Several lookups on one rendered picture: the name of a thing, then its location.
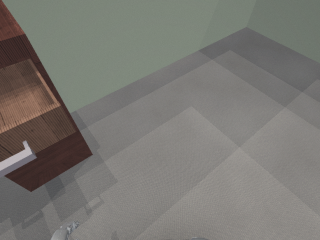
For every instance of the drawer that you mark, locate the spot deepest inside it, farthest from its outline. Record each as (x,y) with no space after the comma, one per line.
(29,111)

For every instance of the left robot hand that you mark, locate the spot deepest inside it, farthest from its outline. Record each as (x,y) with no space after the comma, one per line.
(65,230)

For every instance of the cabinet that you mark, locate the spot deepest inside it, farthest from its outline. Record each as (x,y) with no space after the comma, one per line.
(54,160)

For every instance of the handle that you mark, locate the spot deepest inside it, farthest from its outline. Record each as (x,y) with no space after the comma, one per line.
(14,162)

